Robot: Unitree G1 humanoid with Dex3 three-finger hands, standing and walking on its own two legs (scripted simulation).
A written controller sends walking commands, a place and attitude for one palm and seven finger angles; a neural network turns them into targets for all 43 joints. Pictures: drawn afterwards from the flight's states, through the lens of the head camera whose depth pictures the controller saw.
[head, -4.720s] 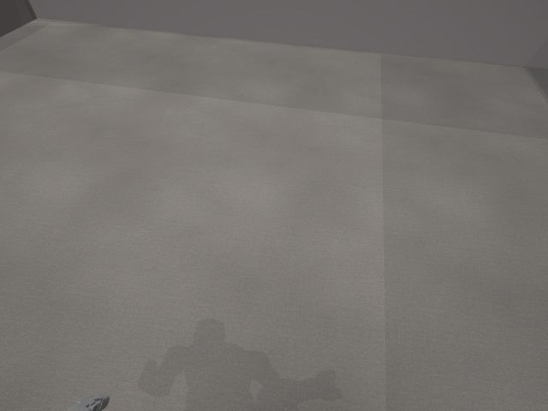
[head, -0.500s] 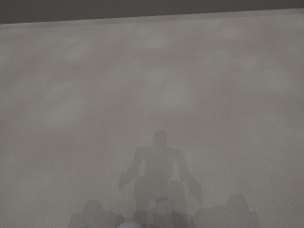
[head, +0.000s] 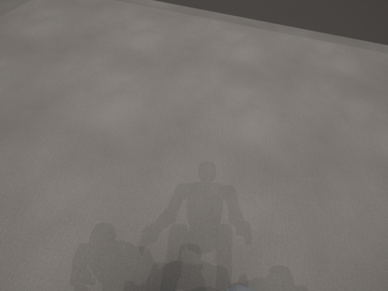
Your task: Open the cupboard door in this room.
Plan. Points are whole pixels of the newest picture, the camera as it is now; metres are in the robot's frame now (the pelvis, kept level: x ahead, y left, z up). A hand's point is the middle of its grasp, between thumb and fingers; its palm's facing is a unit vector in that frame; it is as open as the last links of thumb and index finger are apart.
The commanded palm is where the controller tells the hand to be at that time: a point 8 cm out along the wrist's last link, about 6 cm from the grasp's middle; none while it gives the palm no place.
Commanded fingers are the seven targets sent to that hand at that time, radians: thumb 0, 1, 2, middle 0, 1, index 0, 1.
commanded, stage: turn or walk to find it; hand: left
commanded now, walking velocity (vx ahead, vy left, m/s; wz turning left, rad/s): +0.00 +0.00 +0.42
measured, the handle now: out of the picture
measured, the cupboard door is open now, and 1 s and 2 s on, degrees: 0 0 0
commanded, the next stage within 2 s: none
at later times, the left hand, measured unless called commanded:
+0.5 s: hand out of the picture +0.01 +0.16 -0.15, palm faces +0.21 -0.94 -0.26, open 7.4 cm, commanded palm none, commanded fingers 0.00 0.90 0.90 -0.20 -0.30 -0.20 -0.30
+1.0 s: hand out of the picture -0.11 +0.23 -0.17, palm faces +0.44 -0.86 -0.25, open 7.4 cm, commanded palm none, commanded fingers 0.00 0.90 0.90 -0.20 -0.30 -0.20 -0.30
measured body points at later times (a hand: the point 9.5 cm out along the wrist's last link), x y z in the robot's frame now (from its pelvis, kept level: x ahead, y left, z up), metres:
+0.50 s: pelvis -0.03 -0.04 +0.00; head -0.01 -0.06 +0.45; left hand +0.00 +0.21 -0.13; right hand +0.05 -0.29 -0.16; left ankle -0.06 +0.09 -0.66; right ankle -0.01 -0.15 -0.74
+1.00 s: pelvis -0.08 +0.01 +0.00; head -0.07 +0.04 +0.45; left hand -0.13 +0.28 -0.15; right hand +0.10 -0.18 -0.13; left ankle -0.09 +0.10 -0.74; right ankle -0.02 -0.14 -0.68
